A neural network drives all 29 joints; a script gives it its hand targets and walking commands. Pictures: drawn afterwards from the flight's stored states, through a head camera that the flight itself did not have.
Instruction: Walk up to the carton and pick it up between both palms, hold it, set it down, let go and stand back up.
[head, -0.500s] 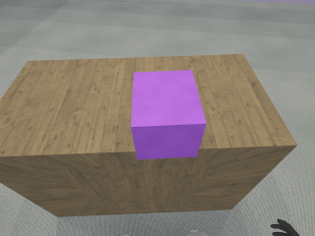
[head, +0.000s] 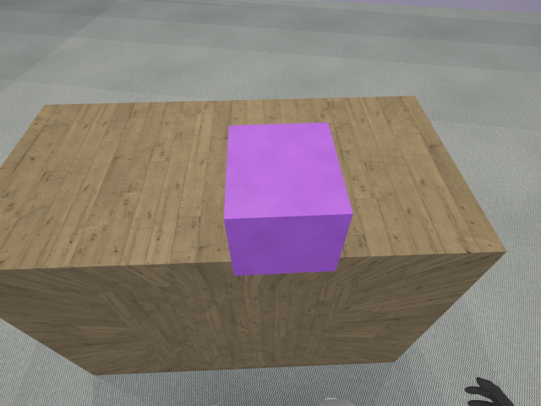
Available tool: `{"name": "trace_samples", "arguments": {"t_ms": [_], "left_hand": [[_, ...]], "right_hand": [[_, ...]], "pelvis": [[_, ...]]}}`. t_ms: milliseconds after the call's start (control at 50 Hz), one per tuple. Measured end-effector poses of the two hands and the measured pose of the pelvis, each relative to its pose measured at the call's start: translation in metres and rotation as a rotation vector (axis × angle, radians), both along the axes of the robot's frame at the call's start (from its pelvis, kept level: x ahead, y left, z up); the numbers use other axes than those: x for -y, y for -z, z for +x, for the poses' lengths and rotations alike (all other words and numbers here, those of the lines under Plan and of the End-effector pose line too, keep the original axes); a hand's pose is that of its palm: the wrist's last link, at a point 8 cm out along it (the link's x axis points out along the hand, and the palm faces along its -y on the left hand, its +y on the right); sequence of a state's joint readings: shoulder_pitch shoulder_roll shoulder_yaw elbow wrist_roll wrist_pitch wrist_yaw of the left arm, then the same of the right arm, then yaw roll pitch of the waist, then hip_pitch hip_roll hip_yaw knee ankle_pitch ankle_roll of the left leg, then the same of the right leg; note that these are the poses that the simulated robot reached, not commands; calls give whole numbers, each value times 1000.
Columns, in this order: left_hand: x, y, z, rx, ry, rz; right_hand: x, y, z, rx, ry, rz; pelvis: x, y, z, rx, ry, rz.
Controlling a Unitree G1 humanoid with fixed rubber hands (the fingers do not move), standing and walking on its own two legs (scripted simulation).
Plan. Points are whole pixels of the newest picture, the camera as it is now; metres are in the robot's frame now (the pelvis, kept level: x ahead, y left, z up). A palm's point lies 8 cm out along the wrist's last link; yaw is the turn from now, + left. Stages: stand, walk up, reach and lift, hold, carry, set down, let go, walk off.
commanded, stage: stand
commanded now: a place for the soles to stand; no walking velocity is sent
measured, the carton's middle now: (281, 197) +0.45 -0.03 +0.05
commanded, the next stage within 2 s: reach and lift in 0.06 s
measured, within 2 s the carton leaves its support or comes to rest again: neither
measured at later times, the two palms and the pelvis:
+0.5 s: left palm (70, 377) +0.19 +0.28 -0.03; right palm (511, 398) +0.15 -0.34 -0.05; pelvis +0.00 +0.00 +0.01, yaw +0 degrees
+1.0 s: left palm (83, 390) +0.17 +0.23 +0.02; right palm out of the picture +0.12 -0.31 +0.01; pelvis -0.03 -0.02 +0.03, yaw +0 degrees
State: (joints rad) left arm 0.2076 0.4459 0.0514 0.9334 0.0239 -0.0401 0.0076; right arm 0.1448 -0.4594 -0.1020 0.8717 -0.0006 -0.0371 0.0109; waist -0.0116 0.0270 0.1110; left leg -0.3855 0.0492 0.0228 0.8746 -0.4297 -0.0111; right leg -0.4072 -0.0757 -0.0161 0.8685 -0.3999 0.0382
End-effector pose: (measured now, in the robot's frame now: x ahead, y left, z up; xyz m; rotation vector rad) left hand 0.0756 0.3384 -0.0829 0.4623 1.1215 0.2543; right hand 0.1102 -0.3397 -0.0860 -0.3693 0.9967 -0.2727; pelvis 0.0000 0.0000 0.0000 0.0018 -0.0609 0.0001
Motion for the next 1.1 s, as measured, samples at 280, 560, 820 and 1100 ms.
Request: {"name": "trace_samples", "arguments": {"t_ms": [280, 560, 820, 1100], "left_hand": [[41, -24, 95, 80, 16, -23], [66, -66, 116, 251, 44, -73], [81, -87, 93, 334, 58, -115], [126, -107, 91, 507, 92, -176]], "right_hand": [[-2, 2, 20, 85, -88, 21], [-5, -42, 40, 255, -141, 0], [-27, -68, 7, 313, -163, 31], [-22, -104, 17, 496, -175, 47]], "pelvis": [[3, 1, -1, -21, 0, 4], [5, -13, 2, 85, -1, 4], [6, -26, -16, 127, -1, 3], [25, -26, -30, 208, 9, 13]]}}
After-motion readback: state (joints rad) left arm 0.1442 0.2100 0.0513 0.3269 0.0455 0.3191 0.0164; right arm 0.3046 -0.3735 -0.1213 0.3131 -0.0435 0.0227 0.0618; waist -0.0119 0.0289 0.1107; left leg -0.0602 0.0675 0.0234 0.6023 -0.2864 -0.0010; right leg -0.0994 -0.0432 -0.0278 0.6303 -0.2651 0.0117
